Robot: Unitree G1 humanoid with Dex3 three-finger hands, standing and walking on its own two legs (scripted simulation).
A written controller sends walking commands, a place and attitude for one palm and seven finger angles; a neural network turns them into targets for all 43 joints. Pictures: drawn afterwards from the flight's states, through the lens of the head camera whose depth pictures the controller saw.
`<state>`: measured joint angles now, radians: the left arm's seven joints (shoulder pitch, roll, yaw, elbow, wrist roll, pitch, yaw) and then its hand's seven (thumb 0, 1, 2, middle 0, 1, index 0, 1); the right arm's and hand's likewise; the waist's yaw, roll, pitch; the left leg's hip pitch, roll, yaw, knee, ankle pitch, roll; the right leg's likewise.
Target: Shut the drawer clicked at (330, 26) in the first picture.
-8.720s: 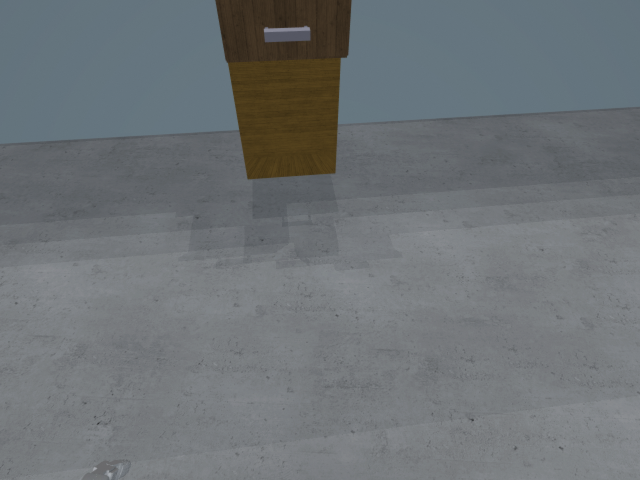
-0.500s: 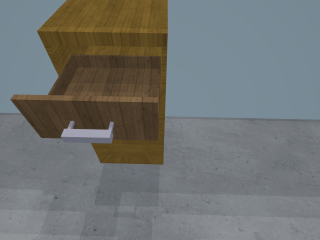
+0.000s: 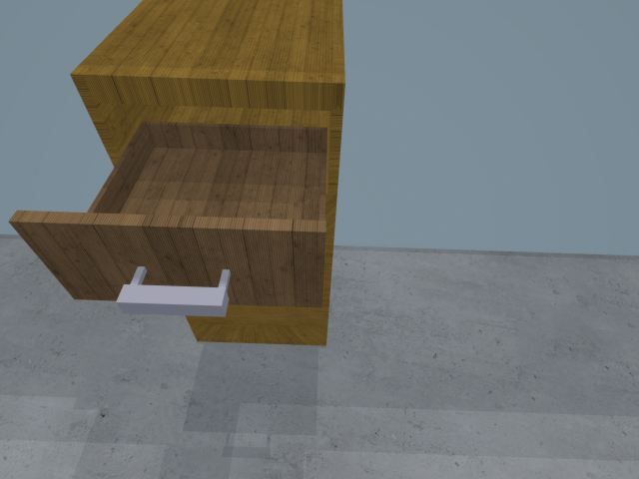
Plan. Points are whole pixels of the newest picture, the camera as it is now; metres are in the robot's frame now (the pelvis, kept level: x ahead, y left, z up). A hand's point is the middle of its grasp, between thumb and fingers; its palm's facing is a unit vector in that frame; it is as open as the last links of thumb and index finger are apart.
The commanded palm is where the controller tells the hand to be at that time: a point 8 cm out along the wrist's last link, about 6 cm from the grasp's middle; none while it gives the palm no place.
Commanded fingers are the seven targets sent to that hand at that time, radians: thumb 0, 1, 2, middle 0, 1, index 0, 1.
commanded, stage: come to a stop and stand still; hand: left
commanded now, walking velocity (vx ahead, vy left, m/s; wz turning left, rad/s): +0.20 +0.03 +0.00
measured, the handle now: (179, 287) +0.35 +0.22 +0.03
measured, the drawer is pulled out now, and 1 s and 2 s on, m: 0.28 0.28 0.27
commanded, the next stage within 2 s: look again from close up in 0.94 s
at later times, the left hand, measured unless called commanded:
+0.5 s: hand out of the picture +0.08 +0.19 -0.17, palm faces +0.07 -0.97 -0.25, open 7.3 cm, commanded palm none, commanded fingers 0.00 0.90 0.90 -0.20 -0.30 -0.20 -0.30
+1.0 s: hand out of the picture +0.06 +0.16 -0.16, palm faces +0.04 -0.97 -0.23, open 7.4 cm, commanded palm none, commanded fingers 0.00 0.90 0.90 -0.20 -0.30 -0.20 -0.30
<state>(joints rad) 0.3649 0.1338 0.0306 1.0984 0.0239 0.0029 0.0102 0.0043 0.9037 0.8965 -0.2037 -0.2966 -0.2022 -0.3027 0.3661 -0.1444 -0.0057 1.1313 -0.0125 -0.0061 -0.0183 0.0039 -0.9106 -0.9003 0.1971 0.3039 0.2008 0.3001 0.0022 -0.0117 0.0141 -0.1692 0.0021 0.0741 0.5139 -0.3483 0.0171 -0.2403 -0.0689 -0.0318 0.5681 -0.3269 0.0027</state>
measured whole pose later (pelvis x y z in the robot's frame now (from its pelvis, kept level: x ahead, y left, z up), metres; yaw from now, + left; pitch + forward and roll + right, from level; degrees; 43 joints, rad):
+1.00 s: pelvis +0.03 -0.02 +0.01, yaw +3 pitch -1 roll +1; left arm 0.26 0.18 -0.02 1.01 0.01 -0.01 0.02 0.01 0.91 0.90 -0.21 -0.30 -0.20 -0.30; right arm 0.25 -0.19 0.00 1.03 -0.01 0.01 0.00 0.00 -0.92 -0.90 0.20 0.30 0.20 0.30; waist -0.01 0.02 0.02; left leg -0.20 0.02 0.06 0.45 -0.23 -0.01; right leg -0.17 -0.01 -0.05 0.48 -0.28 -0.02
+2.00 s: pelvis +0.01 -0.02 -0.05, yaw +4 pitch +9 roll +0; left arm 0.55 0.15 0.04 0.03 -0.17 -0.53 -0.23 0.01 0.91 0.90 -0.42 -0.53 -0.36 -0.51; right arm 0.15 -0.25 -0.06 0.53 0.01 -0.25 0.02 0.01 -0.91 -0.90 0.20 0.30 0.20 0.30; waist 0.01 -0.02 -0.14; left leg -0.69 0.03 0.04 0.97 -0.43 0.00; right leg -0.66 -0.02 -0.06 0.99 -0.49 -0.03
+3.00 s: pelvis +0.03 +0.00 -0.02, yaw +5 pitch +2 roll -2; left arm 0.59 0.24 0.13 -0.44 -0.26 -0.11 -0.25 0.02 0.89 0.90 -1.37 -1.55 -1.36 -1.56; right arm 0.21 -0.20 0.07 0.54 0.06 -0.30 -0.04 0.01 -0.90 -0.90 0.20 0.30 0.21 0.30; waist 0.05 0.06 -0.10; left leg -0.43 0.02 0.01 0.79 -0.39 0.02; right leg -0.35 -0.02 -0.09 0.73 -0.41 0.00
